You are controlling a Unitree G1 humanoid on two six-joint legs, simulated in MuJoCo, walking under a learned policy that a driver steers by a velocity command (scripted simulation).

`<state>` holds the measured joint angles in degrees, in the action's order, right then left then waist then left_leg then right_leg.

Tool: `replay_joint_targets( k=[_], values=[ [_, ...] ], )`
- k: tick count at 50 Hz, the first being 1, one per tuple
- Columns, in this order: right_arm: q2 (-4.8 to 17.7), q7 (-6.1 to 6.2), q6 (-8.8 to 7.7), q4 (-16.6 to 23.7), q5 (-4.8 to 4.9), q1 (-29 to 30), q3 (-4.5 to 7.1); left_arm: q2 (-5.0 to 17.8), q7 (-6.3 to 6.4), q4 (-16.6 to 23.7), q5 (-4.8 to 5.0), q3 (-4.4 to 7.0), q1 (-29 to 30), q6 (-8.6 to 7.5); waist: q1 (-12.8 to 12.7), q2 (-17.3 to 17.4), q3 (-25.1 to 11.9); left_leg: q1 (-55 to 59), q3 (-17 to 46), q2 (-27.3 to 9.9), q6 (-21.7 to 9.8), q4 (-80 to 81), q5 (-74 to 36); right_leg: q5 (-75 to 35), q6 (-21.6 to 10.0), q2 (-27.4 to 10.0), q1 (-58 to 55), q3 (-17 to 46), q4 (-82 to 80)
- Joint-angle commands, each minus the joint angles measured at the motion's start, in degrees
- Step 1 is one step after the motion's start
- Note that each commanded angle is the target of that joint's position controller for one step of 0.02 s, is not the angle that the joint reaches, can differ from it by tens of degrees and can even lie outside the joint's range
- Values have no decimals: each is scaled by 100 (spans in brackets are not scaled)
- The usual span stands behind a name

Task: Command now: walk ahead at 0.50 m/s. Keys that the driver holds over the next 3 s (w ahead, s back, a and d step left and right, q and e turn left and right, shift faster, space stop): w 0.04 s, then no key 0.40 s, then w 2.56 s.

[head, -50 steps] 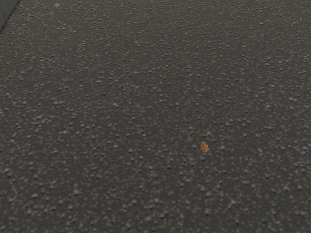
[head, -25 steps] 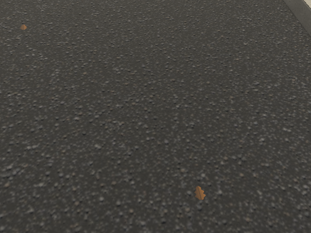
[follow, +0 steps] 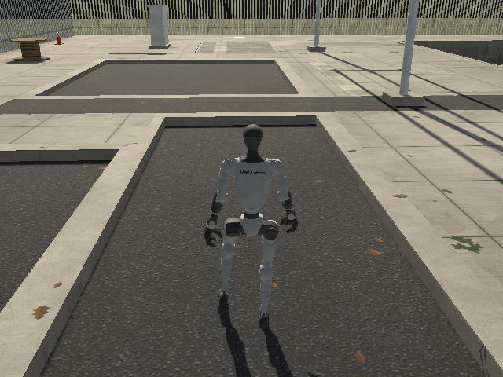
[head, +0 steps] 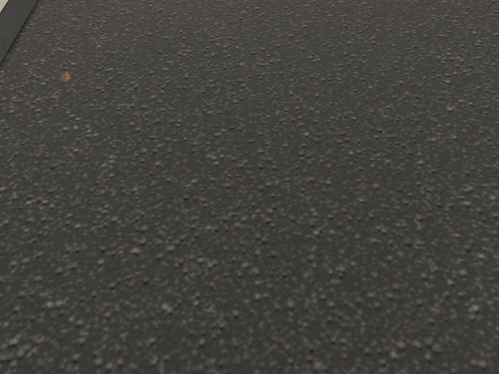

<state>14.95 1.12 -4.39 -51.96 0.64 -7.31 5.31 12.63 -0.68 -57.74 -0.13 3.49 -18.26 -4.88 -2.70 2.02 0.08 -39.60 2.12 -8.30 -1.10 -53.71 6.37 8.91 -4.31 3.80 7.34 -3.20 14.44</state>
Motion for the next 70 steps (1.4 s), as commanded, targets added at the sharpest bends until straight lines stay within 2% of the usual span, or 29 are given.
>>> replay_joint_targets(
  k=[1,7,11,12,13,14,15,17,18,22,26,29,30,31,32,33,34,38,42,46,50,51,52,53,54,55,58,64,70],
  values=[
    [132,-49,-30,324,-18,247,-4,847,86,308,22,128,136,-77,141,-533,147,15,-44,30,62,960,-980,-1380,-745,-1437,115,813,-757],
    [95,-229,-95,595,-14,1109,-132,879,140,53,44,103,-361,81,-106,-589,267,626,-287,493,-42,2279,-1312,-2737,-535,-1446,-454,470,-80],
    [621,-258,-167,274,-114,19,33,990,183,81,78,138,-15,172,558,-657,-408,2154,-348,811,-410,2993,-1430,-3685,-169,-1289,-844,520,1376],
    [999,-222,-190,112,-215,-594,117,867,179,155,-3,91,-145,152,678,-239,-1038,3529,77,239,-635,2625,-3824,-2740,74,-925,-200,307,2440],
    [1168,-182,-131,52,-336,-1018,93,266,136,32,-62,-95,-949,92,485,845,-1967,5718,1608,-1250,-1661,2202,-5840,444,478,-271,1643,172,4468],
    [708,-211,-68,-26,-181,-1198,-50,270,86,-138,33,-125,-1216,65,546,1120,-2748,5992,2404,-1660,-2074,2420,-5870,3188,604,-86,1970,808,5357],
    [641,-235,-16,38,-82,-870,-87,721,75,-81,155,6,-897,102,525,705,-2343,5333,2085,-1386,-1858,2662,-4498,3165,607,-352,2206,1016,5682],
    [438,-188,35,215,-112,136,-179,748,199,126,145,62,-23,284,319,119,-999,3547,1382,-899,-1425,3283,-2462,2518,657,-733,2397,703,5206],
    [348,-166,48,251,-154,441,-214,684,263,126,84,83,-12,403,127,178,-749,2758,1129,-722,-1265,3552,-1841,2223,664,-891,1966,714,4762],
    [407,-121,114,166,-260,615,-192,339,369,37,0,23,-196,583,-45,580,-728,1767,557,-336,-1167,3955,-744,1457,643,-765,799,414,3254],
    [904,-11,240,74,0,452,-31,625,299,67,-38,106,-4,549,-21,775,-566,1500,956,-423,-972,4550,2627,804,395,-542,504,27,2661],
    [704,46,274,77,114,524,-39,450,246,-103,-70,91,-215,435,-235,523,-210,1238,878,-294,-706,4427,3148,954,44,-520,120,-51,1846],
    [540,46,272,130,135,638,-73,461,240,-192,-83,89,-417,400,-332,209,-35,1134,630,-60,-534,3977,3027,1292,-154,-681,49,208,1200],
    [245,35,257,238,121,766,-138,656,254,-278,-81,109,-788,343,-378,-663,6,598,105,389,-286,2594,2584,2125,-465,-1462,-301,1335,297],
    [114,21,171,376,158,834,-149,1321,255,-302,24,275,-946,312,-356,-1877,369,-429,-708,1149,-62,1298,2032,3502,-998,-2400,-414,3035,-737],
    [412,6,78,404,136,934,-70,1358,277,-207,-72,279,-627,191,-258,-1740,683,-717,-158,855,-163,480,1823,3590,-1126,-2674,-121,3644,-1011],
    [547,-41,33,313,145,718,-9,1052,292,-90,-89,210,-284,68,0,-1422,636,-830,79,694,-214,198,1330,3038,-911,-2475,-224,3236,-915],
    [336,-104,-1,124,19,738,14,628,224,-94,69,124,-362,-55,28,-881,267,-510,-130,515,-85,441,302,1268,-448,-1887,-575,1803,-821],
    [74,-170,-2,251,71,1285,-109,826,237,-129,42,169,-629,-32,-177,-948,331,260,-411,587,65,1566,-148,514,-469,-1679,-289,1150,-832],
    [205,-243,-9,366,128,1568,-162,996,196,-224,120,245,-872,4,-310,-1031,476,751,-528,615,21,2218,49,286,-555,-1814,-332,1042,-641],
    [539,-254,-25,184,112,717,-43,1038,172,-215,191,294,-645,73,253,-1024,227,2201,-652,794,-302,2681,201,-885,-374,-1854,-181,871,195],
    [803,-211,-25,-92,119,-178,101,921,168,-160,167,253,-504,72,652,-815,-270,3388,-566,797,-464,2733,183,-1716,-205,-1573,155,551,1190],
    [1262,-151,-28,-304,53,-1273,243,697,160,41,60,164,-341,53,1076,61,-1144,5046,735,-290,-832,2711,250,-898,78,-1190,1280,138,3131],
    [1627,-184,13,-429,21,-1701,286,34,154,209,74,-10,-633,-85,925,1683,-1680,6297,3236,-1435,-1615,3638,1404,2057,382,-253,3248,81,4980],
    [1198,-209,-35,-393,11,-1493,146,539,134,177,177,118,-361,-196,935,1078,-1368,5882,3551,-1391,-1571,3891,1930,2265,304,-531,3814,792,5929],
    [869,-215,-74,-256,10,-973,43,760,103,277,265,179,-46,-260,785,804,-774,5282,2794,-1210,-1358,3904,1680,1774,151,-818,4103,774,6112],
    [372,-276,-127,-128,-91,-246,-112,593,187,298,158,233,153,-167,320,321,-113,3605,1352,-598,-1104,4308,341,649,112,-1304,3326,658,5380],
    [639,-100,-134,-358,-79,-780,-80,402,146,681,54,205,970,-10,267,121,249,3254,576,-468,-1158,4652,-890,-498,352,-1266,3496,533,3643],
    [741,-51,-107,-552,23,-1401,-59,334,-44,1063,122,54,2211,-20,612,82,543,3498,106,-393,-997,4720,-738,-1470,292,-913,3036,263,1982]
  ],
)
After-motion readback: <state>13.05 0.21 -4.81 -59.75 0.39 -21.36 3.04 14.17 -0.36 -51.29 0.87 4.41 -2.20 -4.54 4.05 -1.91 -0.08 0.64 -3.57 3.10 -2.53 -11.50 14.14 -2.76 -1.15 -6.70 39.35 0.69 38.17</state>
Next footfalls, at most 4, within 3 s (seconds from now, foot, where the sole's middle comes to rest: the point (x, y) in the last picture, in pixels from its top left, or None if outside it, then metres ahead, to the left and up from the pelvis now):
0.24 left None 0.32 0.14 -0.79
0.62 right None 0.25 -0.08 -0.79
1.02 left None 0.48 0.19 -0.79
1.54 right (293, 271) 0.81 -0.04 -0.79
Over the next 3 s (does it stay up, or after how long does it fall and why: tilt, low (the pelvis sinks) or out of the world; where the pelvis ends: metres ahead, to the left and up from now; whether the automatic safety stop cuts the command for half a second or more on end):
stays up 1.44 0.05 0.00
